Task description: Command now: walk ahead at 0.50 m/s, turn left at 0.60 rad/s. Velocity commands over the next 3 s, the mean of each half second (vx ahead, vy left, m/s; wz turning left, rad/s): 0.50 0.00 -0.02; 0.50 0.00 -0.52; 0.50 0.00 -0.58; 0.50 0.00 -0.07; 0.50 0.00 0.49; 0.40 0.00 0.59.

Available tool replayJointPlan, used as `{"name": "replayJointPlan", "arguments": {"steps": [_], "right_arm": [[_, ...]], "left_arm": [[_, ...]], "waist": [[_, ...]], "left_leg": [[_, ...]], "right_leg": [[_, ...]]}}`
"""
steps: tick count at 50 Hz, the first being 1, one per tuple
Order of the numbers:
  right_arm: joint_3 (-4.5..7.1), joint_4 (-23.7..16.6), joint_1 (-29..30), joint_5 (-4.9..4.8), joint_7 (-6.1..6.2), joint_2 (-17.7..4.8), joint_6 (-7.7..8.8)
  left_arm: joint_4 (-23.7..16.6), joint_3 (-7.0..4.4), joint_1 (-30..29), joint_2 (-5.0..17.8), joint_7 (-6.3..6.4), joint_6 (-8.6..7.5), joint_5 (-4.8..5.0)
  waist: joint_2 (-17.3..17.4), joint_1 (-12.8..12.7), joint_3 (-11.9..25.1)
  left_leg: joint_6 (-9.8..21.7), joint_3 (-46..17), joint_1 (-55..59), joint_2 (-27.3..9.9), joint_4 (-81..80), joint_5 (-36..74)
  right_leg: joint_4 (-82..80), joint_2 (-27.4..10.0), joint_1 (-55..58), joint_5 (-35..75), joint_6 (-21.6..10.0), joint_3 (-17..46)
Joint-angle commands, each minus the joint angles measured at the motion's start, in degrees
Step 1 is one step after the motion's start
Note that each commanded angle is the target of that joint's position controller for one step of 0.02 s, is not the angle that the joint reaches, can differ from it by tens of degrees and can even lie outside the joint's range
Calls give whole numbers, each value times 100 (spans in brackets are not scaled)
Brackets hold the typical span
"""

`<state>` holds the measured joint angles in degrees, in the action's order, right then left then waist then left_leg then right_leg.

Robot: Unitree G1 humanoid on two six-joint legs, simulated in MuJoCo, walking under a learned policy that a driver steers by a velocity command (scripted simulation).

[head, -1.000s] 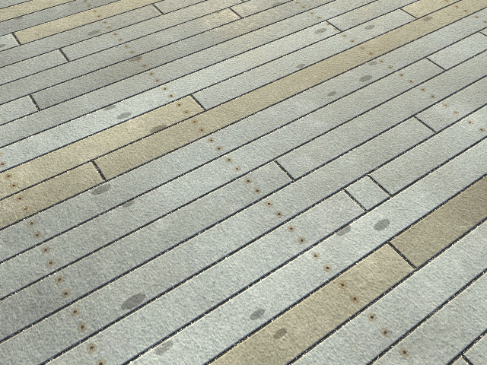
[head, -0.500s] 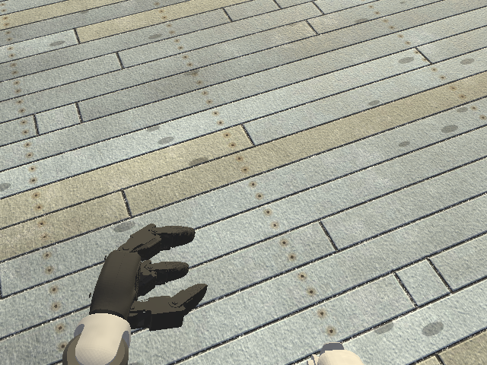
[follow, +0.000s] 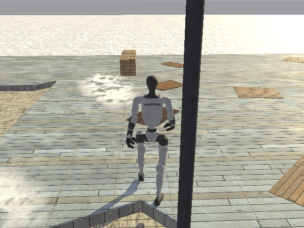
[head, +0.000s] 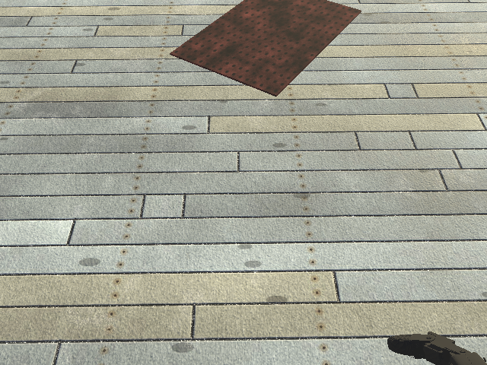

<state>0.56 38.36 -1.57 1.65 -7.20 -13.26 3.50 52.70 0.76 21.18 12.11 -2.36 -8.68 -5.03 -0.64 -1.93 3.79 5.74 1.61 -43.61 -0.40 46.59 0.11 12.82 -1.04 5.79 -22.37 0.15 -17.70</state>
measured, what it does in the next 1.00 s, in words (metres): walks ahead, turning right: left foot, then right foot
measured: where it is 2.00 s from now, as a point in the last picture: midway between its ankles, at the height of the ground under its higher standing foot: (398, 231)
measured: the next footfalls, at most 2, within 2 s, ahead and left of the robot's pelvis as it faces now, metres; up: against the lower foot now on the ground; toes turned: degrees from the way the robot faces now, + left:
left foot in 0.08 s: +0.20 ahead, +0.10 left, +0.00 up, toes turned +0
right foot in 0.56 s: +0.43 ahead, -0.20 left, +0.00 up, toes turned -10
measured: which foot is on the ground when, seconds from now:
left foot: up 0.00-0.06, down 0.08-0.56, up 0.58-1.00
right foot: down 0.00-0.12, up 0.14-0.54, down 0.56-1.00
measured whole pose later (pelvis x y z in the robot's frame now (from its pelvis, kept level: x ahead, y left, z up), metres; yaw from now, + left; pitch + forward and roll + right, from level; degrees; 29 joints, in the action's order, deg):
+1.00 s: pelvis +0.50 -0.13 +0.01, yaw -20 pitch +4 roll +0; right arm 2.0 39.6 3.0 0.0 -1.0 -13.4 6.3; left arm 44.6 -4.6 23.8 15.4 1.1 -2.4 1.8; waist 1.4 -6.1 -0.2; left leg -1.2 -5.2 -34.4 -0.3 28.9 2.0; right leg 21.8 6.3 -6.3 -18.6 -4.5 8.6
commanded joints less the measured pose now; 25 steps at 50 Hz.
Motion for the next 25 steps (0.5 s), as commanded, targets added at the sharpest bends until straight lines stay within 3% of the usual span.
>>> {"name": "replayJointPlan", "arguments": {"steps": [1, 2, 3, 4, 5, 6, 7, 8, 9, 10, 11, 12, 13, 14, 15, 16, 17, 19, 22, 25], "right_arm": [[222, -173, -276, 22, 116, -653, 52], [292, -22, -705, -11, 177, -811, 133], [362, 119, -975, -58, 293, -919, 238], [465, 591, -2471, -216, 468, -1126, 252], [516, 879, -3738, -225, 620, -1171, 123], [480, 1214, -4860, -354, 694, -1549, -24], [443, 1512, -5290, -117, 717, -1317, -35], [624, 1566, -4393, 18, 670, -1489, 150], [425, 1448, -3239, 68, 623, -872, 260], [178, 1347, -2417, 9, 579, -307, 325], [50, 1238, -1677, -83, 581, -50, 316], [-29, 1158, -1374, -123, 608, 142, 271], [-55, 1068, -1198, -80, 629, 133, 325], [146, 1099, -1245, -85, 654, -714, 359], [212, 1196, -1439, -104, 705, -910, 380], [216, 1277, -1684, -100, 743, -934, 382], [225, 1344, -1900, -103, 774, -915, 359], [239, 1455, -2182, -183, 798, -874, 347], [291, 1579, -2487, -236, 765, -909, 265], [381, 1610, -2450, -235, 755, -956, 122]], "left_arm": [[-154, -450, 188, 1641, 7, 34, 20], [-244, -502, 102, 1765, 60, 88, -1], [-206, -492, 23, 1655, 77, 158, 6], [-234, -513, -21, 1526, 24, 200, -145], [-442, -418, 154, 1499, -108, 226, -222], [-786, -113, 443, 659, -417, 134, -202], [-911, -92, -523, 398, -553, 180, 201], [-942, -138, -481, 523, -420, 122, 366], [-987, -240, -999, 938, -154, 113, 119], [-1077, -181, -987, 755, 24, 202, -187], [-939, -123, -834, 536, 69, 335, -215], [-824, -129, -647, 488, 50, 433, -84], [-822, -145, -613, 514, 25, 476, 77], [-1300, -163, -1125, 521, 211, 422, 1039], [-1272, -99, -1268, 487, 299, 379, 996], [-1242, -80, -1279, 460, 327, 350, 840], [-1233, -64, -1329, 426, 315, 351, 748], [-1285, -90, -1677, 485, 265, 397, 733], [-1439, -141, -2213, 546, 171, 453, 761], [-1543, -204, -2353, 587, 89, 484, 716]], "waist": [[-545, 467, -460], [-640, 575, -363], [-622, 743, -299], [-389, 1175, 287], [236, 1688, 2013], [1540, 1878, 3190], [759, 2219, 2267], [487, 1786, 966], [315, 1405, 410], [475, 800, 215], [283, 275, 57], [142, 23, 99], [9, -68, -13], [-231, -198, -289], [-244, -90, -263], [-185, 2, -214], [20, 95, -164], [400, 338, -230], [536, 624, -472], [562, 634, -753]], "left_leg": [[-69, 280, 245, 417, -793, -568], [-61, 288, 661, 569, -822, -737], [80, 313, 1243, 731, -1341, -500], [254, 315, 3847, 958, -1136, 614], [1255, -1097, 6950, 176, -153, 2196], [3083, -5270, 9044, -1566, -1341, 2635], [2485, -5783, 8362, -1776, -2439, 2068], [1804, -4487, 7032, -1714, -2621, 97], [1488, -3575, 5154, -1466, -2707, -1141], [1413, -2905, 3741, -1267, -2888, -1294], [1263, -2501, 2471, -1130, -3105, -1361], [1156, -2246, 1605, -1072, -3259, -1367], [1037, -1970, 1220, -1041, -3389, -1208], [956, -2091, 1273, -1198, -3682, -885], [908, -1933, 1511, -1301, -3722, -639], [813, -1624, 1725, -1276, -3715, -509], [694, -1272, 1941, -1182, -3711, -496], [507, -782, 2352, -996, -3781, -680], [358, -570, 3094, -1191, -3760, -1110], [181, -407, 3698, -1448, -3510, -1258]], "right_leg": [[666, -1587, 860, 7788, -341, 251], [1106, -1594, 878, 8298, -209, 237], [1742, -1521, 675, 8585, -148, 257], [3004, -1078, -871, 8554, 181, 235], [5277, -1045, -2660, 6914, 637, 209], [7573, 202, -4825, 828, 1234, 878], [8156, 595, -6059, -872, 699, 1732], [8559, 213, -6820, -449, 146, 2466], [7881, -230, -6347, 156, -227, 2616], [7133, -454, -5510, 322, -396, 2569], [6822, -608, -4729, 157, -413, 2396], [6785, -610, -4161, -276, -340, 2296], [6641, -629, -4008, -146, -272, 2195], [5924, -738, -4184, 767, -189, 2309], [5471, -797, -4325, 1128, -112, 2344], [5023, -837, -4308, 1494, -88, 2347], [4504, -807, -4223, 1774, -94, 2251], [3642, -659, -4033, 2193, -89, 1947], [2824, -499, -4005, 2146, -103, 1731], [2358, -387, -3983, 1543, -322, 1584]]}}
Over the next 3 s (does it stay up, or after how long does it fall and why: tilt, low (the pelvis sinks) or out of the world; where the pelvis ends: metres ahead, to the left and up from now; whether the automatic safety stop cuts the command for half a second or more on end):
stays up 1.41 -0.66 0.01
